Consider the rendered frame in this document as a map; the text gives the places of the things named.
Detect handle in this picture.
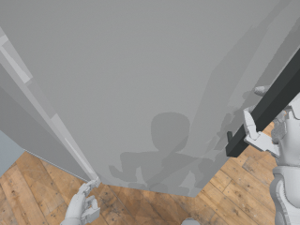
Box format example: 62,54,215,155
225,48,300,158

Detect fridge door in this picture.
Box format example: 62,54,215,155
0,0,300,198

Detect robot right hand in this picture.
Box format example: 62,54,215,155
242,85,300,168

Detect robot left hand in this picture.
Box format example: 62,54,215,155
65,179,100,225

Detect right robot forearm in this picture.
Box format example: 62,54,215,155
269,166,300,225

